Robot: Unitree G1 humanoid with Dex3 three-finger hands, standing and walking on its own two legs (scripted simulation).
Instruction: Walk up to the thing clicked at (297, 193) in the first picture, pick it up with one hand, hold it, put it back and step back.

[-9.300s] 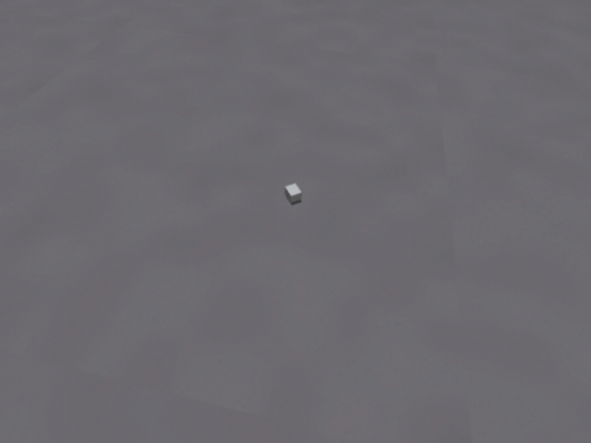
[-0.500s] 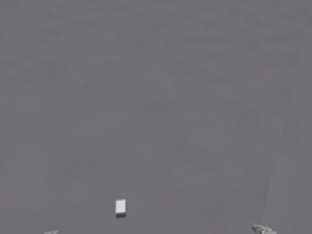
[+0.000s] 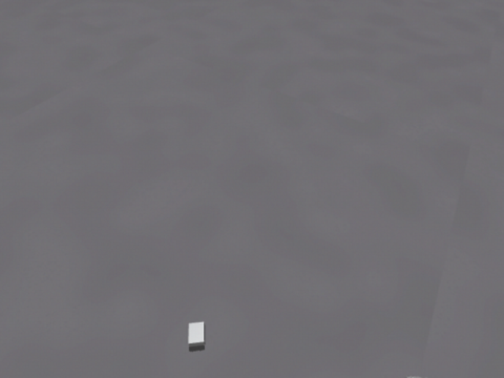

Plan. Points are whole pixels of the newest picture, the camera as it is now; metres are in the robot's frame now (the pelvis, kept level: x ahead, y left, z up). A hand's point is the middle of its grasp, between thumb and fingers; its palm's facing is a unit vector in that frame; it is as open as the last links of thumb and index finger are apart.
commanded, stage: walk up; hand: left
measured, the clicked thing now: (197, 334) +0.37 +0.19 -0.76
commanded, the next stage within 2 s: stand in 0.16 s
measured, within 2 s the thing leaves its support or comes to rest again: neither
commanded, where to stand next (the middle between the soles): +0.04 -0.01 m, yaw +1 degrees
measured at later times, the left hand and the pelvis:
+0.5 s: hand out of the picture +0.07 +0.26 -0.16, palm faces -0.01 -0.94 -0.34, open 7.4 cm; pelvis +0.00 +0.01 +0.00, yaw +1 degrees
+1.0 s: hand out of the picture +0.08 +0.27 -0.16, palm faces +0.00 -0.94 -0.34, open 7.4 cm; pelvis +0.01 +0.01 +0.00, yaw +2 degrees
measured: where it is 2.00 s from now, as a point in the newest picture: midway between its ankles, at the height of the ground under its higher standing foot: outside the picture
